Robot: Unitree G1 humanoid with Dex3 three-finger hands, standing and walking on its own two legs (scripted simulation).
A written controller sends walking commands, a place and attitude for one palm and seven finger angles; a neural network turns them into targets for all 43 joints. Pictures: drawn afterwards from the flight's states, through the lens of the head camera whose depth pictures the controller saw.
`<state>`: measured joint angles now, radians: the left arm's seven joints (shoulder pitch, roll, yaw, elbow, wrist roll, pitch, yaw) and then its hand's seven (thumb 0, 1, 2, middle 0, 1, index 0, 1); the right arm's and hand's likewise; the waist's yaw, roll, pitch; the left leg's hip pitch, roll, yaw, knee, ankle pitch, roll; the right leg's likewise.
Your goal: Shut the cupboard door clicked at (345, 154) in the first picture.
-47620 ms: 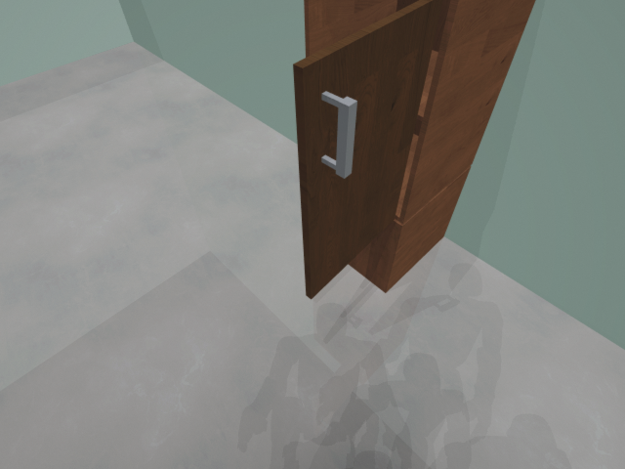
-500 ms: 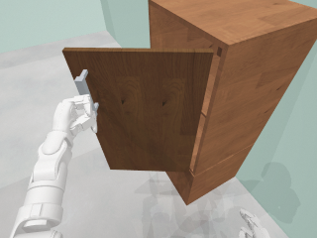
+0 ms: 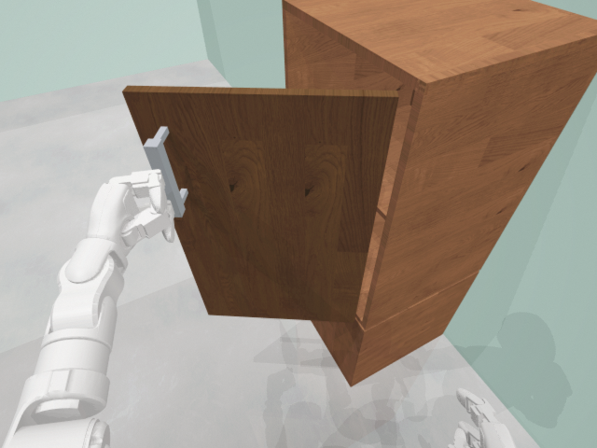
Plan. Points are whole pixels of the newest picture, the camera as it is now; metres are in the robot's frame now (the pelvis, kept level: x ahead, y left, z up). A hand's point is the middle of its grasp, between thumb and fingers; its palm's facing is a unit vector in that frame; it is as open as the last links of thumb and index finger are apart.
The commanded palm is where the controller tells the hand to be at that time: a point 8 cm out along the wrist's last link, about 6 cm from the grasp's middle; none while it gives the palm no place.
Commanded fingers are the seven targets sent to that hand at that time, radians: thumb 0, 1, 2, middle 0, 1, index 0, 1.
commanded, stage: push the door shut along its arc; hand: left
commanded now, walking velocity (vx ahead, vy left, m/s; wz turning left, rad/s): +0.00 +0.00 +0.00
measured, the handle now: (170, 173) +0.47 +0.22 +0.14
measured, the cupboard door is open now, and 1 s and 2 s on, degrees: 59 42 27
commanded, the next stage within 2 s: pull the fist back off the door in 1.72 s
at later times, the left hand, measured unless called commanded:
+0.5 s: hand (182, 187) +0.43 +0.19 +0.14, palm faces -0.13 -0.99 -0.05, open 3.2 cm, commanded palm +0.43 +0.22 +0.14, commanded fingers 0.00 0.90 0.90 -1.30 -1.50 -1.30 -1.50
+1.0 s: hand (217, 162) +0.49 +0.15 +0.14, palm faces -0.30 -0.95 -0.05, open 3.1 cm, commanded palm +0.50 +0.19 +0.14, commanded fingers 0.00 0.90 0.90 -1.30 -1.50 -1.30 -1.50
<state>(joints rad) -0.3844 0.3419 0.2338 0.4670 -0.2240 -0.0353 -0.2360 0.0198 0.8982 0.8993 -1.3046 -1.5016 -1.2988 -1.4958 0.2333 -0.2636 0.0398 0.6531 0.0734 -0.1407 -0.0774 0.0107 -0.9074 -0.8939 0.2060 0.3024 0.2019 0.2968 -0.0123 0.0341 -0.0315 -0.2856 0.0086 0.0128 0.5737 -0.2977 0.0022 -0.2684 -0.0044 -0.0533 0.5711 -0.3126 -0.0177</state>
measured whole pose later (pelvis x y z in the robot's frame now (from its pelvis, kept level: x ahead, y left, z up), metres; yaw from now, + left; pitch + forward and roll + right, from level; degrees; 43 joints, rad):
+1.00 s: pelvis -0.01 +0.02 -0.02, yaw +0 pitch +11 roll -1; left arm -1.06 0.49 0.19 1.21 -0.16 -0.20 -0.44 0.02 0.90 0.90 -1.30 -1.50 -1.29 -1.50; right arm 0.39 -0.30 0.02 0.74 0.02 -0.14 -0.06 0.01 -0.91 -0.89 0.21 0.30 0.20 0.30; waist -0.15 0.02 -0.04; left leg -0.60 -0.01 0.02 0.74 -0.34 0.03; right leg -0.56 -0.02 -0.05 0.71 -0.34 0.01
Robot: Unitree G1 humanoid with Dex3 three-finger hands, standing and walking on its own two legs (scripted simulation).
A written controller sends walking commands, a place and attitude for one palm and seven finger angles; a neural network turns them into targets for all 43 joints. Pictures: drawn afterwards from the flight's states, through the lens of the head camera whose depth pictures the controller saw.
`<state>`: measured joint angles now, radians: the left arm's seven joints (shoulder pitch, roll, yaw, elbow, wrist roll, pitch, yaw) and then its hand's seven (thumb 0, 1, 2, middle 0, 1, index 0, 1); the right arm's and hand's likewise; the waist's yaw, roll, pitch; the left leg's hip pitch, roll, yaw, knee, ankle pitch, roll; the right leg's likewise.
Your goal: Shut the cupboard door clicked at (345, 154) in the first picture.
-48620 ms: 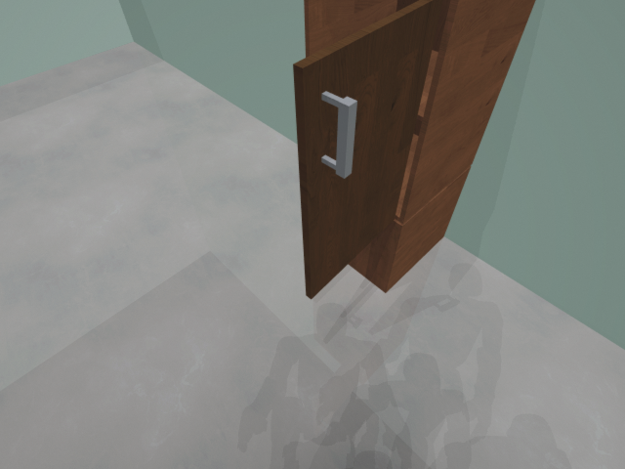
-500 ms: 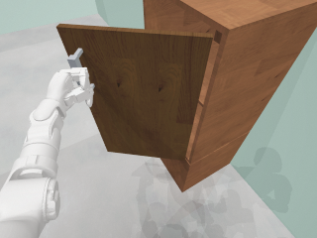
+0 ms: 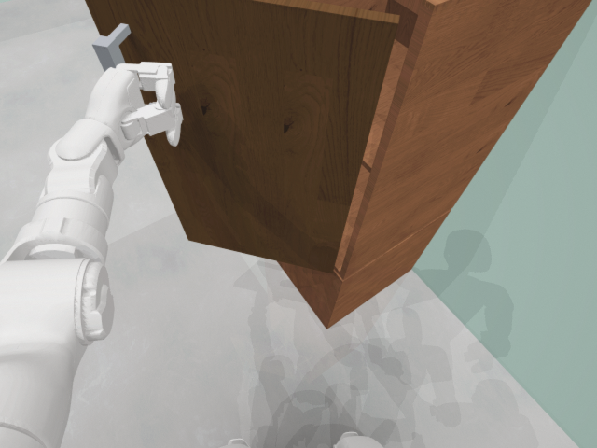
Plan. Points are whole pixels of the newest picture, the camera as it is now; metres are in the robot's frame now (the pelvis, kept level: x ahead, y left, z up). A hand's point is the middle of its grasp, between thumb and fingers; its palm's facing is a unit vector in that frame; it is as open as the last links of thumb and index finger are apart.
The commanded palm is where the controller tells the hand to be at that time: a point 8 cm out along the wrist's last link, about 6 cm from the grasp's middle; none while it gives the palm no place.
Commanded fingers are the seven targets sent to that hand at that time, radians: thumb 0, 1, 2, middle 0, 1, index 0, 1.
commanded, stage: push the door shut along its arc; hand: left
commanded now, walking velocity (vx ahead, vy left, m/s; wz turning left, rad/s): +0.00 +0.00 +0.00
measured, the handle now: (131, 82) +0.57 +0.19 +0.15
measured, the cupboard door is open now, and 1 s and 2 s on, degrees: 42 27 25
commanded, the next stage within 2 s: pull the fist back off the door in 0.72 s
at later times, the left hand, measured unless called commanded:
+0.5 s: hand (201, 89) +0.54 +0.09 +0.16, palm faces -0.37 -0.93 -0.02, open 2.9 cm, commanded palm +0.56 +0.12 +0.16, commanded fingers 0.00 0.90 0.90 -1.30 -1.50 -1.30 -1.50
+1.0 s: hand (224, 70) +0.58 +0.06 +0.16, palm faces +0.00 -1.00 +0.09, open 2.9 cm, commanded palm +0.56 +0.09 +0.16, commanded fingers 0.00 0.90 0.90 -1.30 -1.50 -1.30 -1.50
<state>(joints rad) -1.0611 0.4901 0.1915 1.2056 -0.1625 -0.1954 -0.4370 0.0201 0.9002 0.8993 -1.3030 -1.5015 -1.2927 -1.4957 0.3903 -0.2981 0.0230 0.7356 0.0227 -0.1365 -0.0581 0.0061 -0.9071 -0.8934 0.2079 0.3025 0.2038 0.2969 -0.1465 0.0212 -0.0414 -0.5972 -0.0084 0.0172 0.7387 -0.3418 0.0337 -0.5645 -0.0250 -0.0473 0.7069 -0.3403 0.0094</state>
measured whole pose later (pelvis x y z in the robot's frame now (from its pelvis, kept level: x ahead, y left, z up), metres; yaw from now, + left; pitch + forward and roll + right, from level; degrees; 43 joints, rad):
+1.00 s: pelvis +0.00 -0.01 -0.01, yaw +0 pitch +20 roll -2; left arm -1.37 0.41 0.32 1.34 -0.06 -0.13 0.02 0.00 0.80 0.94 -1.30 -1.50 -1.30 -1.50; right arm 0.44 -0.28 0.02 0.72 -0.04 -0.12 0.01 0.00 -0.91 -0.89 0.21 0.30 0.20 0.30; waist -0.22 0.05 -0.07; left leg -0.81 0.02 -0.01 0.83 -0.36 0.01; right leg -0.76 0.01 -0.07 0.77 -0.35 -0.01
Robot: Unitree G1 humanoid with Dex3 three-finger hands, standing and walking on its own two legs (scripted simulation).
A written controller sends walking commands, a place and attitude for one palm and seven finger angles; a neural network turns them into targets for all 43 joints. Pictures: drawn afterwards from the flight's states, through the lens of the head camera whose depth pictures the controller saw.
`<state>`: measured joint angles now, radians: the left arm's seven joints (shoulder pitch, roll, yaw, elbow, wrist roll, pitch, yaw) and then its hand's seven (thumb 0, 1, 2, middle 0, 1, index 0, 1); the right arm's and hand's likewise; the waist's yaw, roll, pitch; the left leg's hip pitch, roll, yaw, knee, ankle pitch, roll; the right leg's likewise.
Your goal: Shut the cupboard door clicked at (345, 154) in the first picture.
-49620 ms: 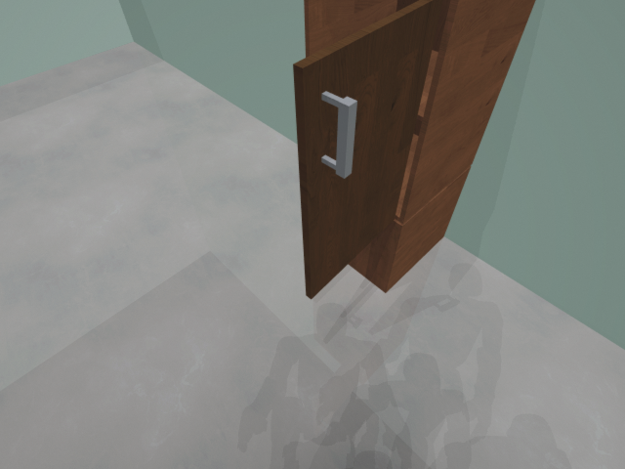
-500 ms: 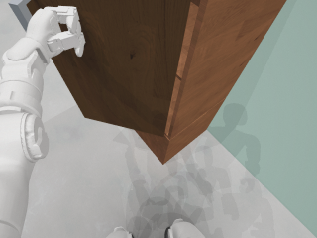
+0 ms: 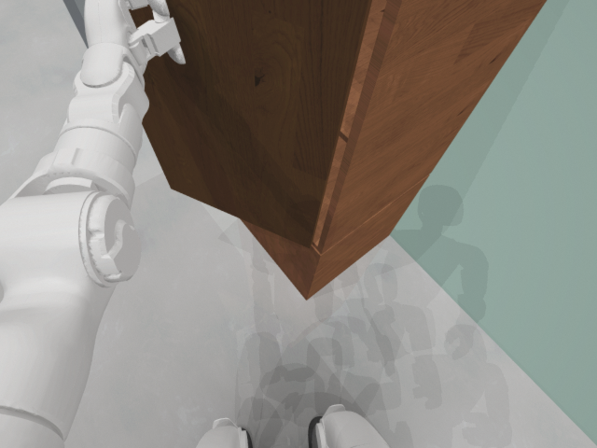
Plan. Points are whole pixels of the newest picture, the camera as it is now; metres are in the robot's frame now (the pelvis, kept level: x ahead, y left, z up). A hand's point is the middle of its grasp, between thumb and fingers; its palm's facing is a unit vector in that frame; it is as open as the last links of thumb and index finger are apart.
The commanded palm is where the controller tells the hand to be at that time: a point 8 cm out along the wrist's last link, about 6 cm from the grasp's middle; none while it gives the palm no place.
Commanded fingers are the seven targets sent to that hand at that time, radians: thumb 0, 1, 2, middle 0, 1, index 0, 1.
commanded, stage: pull the fist back off the door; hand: left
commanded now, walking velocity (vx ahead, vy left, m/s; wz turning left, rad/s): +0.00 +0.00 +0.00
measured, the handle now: (91, 1) +0.65 +0.17 +0.17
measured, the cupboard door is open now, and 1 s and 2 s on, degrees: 27 25 25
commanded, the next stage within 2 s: draw the hand back to the body in 0.70 s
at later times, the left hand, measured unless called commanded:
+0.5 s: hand (170, 73) +0.52 +0.08 +0.16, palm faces +0.00 -1.00 -0.01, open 3.1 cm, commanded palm +0.49 +0.12 +0.17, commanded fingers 0.00 0.90 0.90 -1.30 -1.50 -1.30 -1.50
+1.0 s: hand (156, 94) +0.47 +0.09 +0.18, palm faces +0.03 -1.00 +0.00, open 3.1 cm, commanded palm +0.42 +0.14 +0.18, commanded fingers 0.00 0.90 0.90 -1.30 -1.50 -1.30 -1.50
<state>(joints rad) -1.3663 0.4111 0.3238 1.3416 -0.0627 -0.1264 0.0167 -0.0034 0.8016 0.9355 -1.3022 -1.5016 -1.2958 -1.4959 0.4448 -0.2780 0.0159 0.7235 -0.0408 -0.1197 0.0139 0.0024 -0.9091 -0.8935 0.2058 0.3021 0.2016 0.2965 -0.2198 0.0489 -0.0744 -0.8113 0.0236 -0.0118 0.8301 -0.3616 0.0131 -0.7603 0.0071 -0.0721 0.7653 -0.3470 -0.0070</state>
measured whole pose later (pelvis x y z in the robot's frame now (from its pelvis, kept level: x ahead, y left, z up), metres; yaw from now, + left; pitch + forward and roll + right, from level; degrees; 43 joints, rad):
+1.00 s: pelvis +0.00 -0.01 +0.02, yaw -2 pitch +8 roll +0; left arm -0.81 0.22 0.26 0.96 -0.09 -0.23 0.01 0.02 0.90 0.90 -1.30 -1.50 -1.30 -1.50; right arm 0.34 -0.24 0.01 0.65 0.03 -0.04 0.00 0.00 -0.91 -0.89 0.21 0.30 0.20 0.30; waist -0.08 0.04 -0.08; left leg -0.46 0.02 0.05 0.65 -0.32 0.01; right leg -0.46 0.01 -0.01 0.65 -0.32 -0.01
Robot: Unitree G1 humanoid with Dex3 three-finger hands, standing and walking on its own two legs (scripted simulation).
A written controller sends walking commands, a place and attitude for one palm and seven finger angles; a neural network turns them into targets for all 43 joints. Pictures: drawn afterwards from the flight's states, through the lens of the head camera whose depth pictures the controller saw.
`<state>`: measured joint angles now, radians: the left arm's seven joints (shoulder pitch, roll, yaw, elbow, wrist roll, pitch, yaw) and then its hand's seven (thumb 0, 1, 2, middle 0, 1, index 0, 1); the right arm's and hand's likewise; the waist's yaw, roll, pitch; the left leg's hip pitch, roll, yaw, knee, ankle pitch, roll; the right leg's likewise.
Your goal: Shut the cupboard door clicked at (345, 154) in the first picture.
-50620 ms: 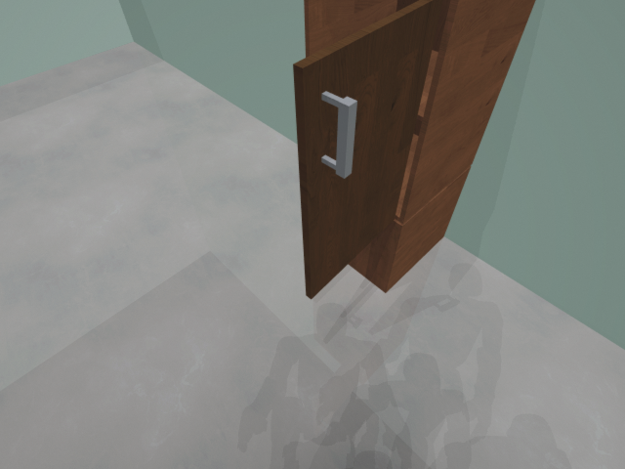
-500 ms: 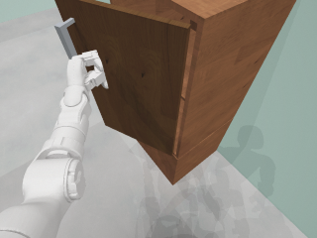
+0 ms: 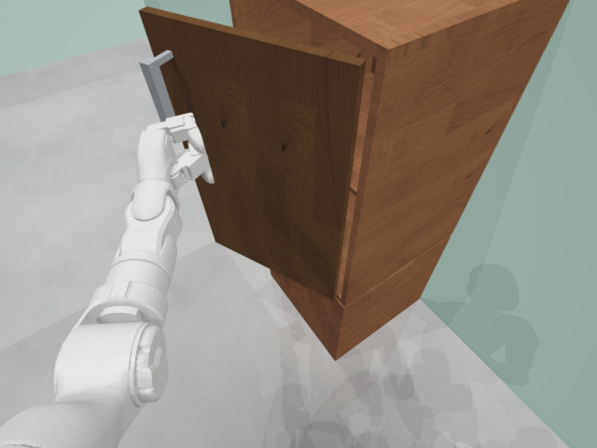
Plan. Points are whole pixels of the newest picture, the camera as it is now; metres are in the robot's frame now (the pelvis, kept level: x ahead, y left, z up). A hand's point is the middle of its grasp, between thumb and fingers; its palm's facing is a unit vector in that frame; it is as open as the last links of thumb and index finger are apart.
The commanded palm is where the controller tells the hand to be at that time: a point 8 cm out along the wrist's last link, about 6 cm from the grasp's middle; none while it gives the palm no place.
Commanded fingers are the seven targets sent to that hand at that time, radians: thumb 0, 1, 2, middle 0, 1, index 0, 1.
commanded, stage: draw the hand back to the body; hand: left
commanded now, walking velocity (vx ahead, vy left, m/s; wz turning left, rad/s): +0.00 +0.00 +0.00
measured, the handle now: (169, 95) +0.64 +0.20 +0.14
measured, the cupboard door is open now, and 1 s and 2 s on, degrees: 25 25 25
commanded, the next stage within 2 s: step back with the hand held close in 1.40 s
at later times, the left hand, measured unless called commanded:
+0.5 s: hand (103, 256) +0.30 +0.20 +0.16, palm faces +0.20 -0.97 -0.16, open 3.1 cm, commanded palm +0.26 +0.24 +0.17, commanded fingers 0.00 0.90 0.90 -0.89 -1.05 -0.89 -1.05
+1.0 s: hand out of the picture +0.20 +0.28 +0.17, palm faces +0.45 -0.80 -0.40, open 6.0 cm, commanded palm +0.15 +0.32 +0.19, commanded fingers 0.00 0.90 0.90 -0.20 -0.30 -0.20 -0.30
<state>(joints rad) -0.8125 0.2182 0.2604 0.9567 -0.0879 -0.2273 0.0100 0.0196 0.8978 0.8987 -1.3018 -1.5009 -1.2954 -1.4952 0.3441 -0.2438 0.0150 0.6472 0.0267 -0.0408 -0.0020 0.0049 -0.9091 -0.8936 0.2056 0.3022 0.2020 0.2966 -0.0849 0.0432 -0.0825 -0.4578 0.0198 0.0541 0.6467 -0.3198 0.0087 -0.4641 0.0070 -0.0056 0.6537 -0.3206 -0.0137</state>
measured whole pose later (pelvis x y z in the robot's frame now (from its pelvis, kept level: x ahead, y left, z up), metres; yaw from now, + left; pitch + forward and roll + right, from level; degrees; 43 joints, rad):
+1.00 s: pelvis +0.02 +0.01 +0.02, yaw +2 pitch -4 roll +0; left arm 0.43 0.34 0.32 -0.33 -0.08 -0.06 0.08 0.02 0.89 0.90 -0.47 -0.59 -0.47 -0.58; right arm 0.23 -0.22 0.02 0.63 0.01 -0.01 -0.06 0.01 -0.91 -0.89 0.21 0.30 0.20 0.30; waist 0.05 0.08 0.00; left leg -0.08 -0.01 0.03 0.41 -0.25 0.02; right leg -0.06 -0.01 -0.03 0.38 -0.25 0.01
